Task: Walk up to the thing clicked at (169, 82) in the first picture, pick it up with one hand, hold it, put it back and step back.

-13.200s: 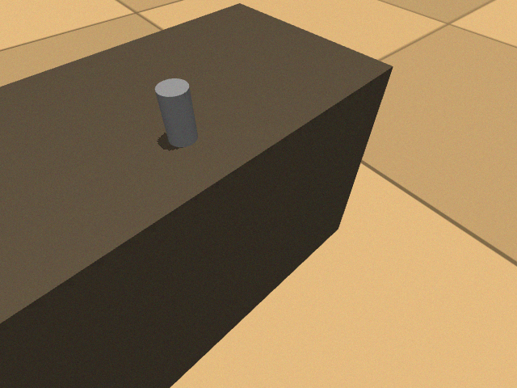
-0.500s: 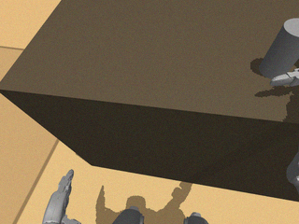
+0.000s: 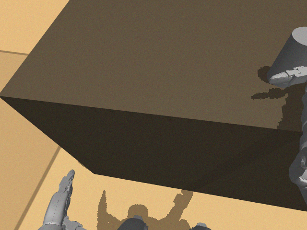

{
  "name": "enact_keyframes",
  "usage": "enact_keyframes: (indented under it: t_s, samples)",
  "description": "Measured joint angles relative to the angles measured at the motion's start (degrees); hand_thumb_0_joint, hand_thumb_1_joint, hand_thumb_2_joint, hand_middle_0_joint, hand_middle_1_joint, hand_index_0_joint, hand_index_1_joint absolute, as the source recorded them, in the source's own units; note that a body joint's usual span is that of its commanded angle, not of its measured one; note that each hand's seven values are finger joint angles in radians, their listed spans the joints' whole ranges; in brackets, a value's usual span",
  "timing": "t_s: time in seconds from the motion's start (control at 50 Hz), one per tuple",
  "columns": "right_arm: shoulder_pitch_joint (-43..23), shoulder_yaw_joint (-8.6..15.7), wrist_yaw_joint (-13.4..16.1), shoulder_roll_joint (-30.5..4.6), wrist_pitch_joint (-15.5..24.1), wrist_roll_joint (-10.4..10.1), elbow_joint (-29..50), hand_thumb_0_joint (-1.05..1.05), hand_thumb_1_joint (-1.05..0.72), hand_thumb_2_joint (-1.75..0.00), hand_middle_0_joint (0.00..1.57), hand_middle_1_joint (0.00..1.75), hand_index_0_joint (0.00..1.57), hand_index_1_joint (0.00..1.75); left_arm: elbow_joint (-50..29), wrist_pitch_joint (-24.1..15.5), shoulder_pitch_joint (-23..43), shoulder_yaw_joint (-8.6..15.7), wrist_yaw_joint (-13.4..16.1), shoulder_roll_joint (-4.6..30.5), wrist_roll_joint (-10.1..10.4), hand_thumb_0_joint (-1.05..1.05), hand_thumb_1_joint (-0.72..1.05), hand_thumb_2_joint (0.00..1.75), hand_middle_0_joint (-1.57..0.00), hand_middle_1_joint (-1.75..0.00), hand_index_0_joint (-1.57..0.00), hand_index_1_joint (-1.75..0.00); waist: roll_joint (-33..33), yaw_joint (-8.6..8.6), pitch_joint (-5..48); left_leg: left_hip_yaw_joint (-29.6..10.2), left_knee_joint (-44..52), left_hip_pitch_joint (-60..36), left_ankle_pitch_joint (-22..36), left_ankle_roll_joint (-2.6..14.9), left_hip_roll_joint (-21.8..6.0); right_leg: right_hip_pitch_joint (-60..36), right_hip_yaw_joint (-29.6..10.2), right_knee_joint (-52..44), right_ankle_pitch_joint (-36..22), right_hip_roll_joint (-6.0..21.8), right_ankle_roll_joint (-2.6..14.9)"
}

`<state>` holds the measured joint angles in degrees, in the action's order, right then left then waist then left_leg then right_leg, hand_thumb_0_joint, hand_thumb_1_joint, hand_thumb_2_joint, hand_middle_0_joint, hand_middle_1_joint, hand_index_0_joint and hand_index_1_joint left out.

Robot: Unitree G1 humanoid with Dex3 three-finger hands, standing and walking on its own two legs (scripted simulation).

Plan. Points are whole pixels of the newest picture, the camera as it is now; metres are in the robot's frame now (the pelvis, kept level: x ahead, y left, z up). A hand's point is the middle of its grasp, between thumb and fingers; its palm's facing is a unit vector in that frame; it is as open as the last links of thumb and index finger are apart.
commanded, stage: close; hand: right
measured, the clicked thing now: (293, 59) +0.51 -0.25 +0.13
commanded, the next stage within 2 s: settle in 0.44 s
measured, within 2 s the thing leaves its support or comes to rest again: leaves its support in 0.66 s
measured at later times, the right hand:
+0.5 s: hand (292, 62) +0.51 -0.25 +0.13, palm faces +0.22 +0.97 +0.02, open 9.4 cm
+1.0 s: hand (303, 46) +0.51 -0.25 +0.17, palm faces +0.24 +0.97 -0.01, open 9.1 cm
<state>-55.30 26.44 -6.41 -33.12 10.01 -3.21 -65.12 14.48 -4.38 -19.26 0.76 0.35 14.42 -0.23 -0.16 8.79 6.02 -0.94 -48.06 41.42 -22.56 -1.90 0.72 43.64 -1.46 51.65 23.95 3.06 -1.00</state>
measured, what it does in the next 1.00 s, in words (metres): stands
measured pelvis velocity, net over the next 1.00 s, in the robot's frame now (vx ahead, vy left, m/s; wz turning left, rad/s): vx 0.00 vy -0.01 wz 0.00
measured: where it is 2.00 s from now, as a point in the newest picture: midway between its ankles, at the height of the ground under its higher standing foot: outside the picture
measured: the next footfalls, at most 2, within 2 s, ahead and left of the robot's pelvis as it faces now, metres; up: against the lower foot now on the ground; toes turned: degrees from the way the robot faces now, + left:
none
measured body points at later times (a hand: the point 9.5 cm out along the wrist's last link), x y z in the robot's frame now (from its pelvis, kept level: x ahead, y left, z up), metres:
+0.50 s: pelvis +0.01 +0.00 +0.00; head +0.09 -0.03 +0.44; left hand +0.15 +0.26 -0.03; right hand +0.49 -0.30 +0.13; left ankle +0.00 +0.14 -0.69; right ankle +0.00 -0.13 -0.69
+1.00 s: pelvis +0.00 -0.01 +0.01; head +0.07 -0.02 +0.45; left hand +0.14 +0.25 -0.04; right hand +0.49 -0.30 +0.18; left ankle +0.00 +0.14 -0.69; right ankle +0.00 -0.13 -0.69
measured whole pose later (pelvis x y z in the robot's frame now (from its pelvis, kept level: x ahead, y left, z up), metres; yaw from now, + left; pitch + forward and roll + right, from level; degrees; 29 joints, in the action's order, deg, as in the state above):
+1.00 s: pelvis +0.00 -0.01 +0.01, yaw +0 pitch +14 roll +2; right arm -56.0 24.7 -5.4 -32.9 7.9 -2.9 -64.8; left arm 17.2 -4.2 -19.5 0.9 0.0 13.8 -0.3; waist 0.6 7.6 6.1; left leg -1.6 -43.7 37.0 -20.8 -2.3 0.3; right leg 39.1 -0.6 47.4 22.4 2.7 -0.6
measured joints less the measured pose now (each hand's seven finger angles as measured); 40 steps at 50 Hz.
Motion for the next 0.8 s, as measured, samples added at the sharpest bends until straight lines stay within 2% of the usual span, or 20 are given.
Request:
enact_keyframes:
  t_s: [0.1, 0.26, 0.46, 0.68, 0.8]
  samples:
    - [0.3, -0.3, -0.6, -0.3, -0.3, 0.7, 0.4, -0.02, 0.55, -0.12, 0.37, 0.24, 0.38, 0.25, 0.1, 0.0, -0.5, 0.0, -0.5, 0.2, -0.3, -0.01, -0.55, 0.07, -0.05, -0.05, -0.05, -0.06, -0.1, 0.16, 0.7, -0.1, 0.4, 0.2, 0.1, 0.08, 0.2, 0.2, 0.1, -0.3, 0.1, 0.2, -0.12]
    - [2.0, 0.4, -1.3, 0.4, -0.3, -0.3, 0.2, -0.02, 0.48, -0.23, 0.63, 0.44, 0.64, 0.45, -0.2, 0.5, -0.6, 0.5, -0.7, 0.2, 0.1, -0.01, -0.54, 0.06, -0.05, -0.05, -0.05, -0.05, 0.9, -0.19, 0.7, -0.5, 1.5, -1.1, 0.2, -0.24, 0.0, -1.2, 0.6, -1.2, 0.1, 0.0, 0.23]
    - [2.9, 0.3, -0.6, 0.9, 1.2, -0.1, 0.7, -0.02, 0.22, -0.50, 0.90, 0.73, 0.91, 0.73, -1.7, -0.1, -0.7, 0.3, -0.9, -0.5, -0.2, -0.01, -0.53, 0.05, -0.05, -0.05, -0.06, -0.05, -0.4, -0.04, 0.3, -0.3, 0.8, -0.9, -0.1, -0.22, -0.2, -0.9, 0.3, -0.7, 0.2, -0.2, 0.22]
    - [3.0, 0.0, 0.1, 1.4, 0.3, 0.0, 2.6, -0.01, 0.19, -0.92, 0.79, 0.93, 0.82, 0.95, 0.4, 0.5, -0.7, 0.6, -0.7, -0.2, -0.3, -0.01, -0.53, 0.05, -0.06, -0.05, -0.07, -0.06, 0.6, -0.12, 0.2, -0.5, 1.2, -0.7, 0.5, -0.52, -0.1, -0.5, 0.5, -0.4, 0.1, -0.1, 0.53]
    - [2.1, -0.3, 0.4, 1.3, -0.6, 0.1, 2.2, -0.01, 0.25, -1.02, 0.75, 1.05, 0.78, 1.07, 0.3, 0.6, -0.4, 0.3, -0.2, -0.2, -0.1, -0.01, -0.54, 0.06, -0.06, -0.06, -0.07, -0.06, 0.7, -0.44, 0.6, -0.9, 2.7, -2.7, 1.0, -0.58, -0.3, -2.8, 0.9, -2.2, -0.5, -0.3, 0.58]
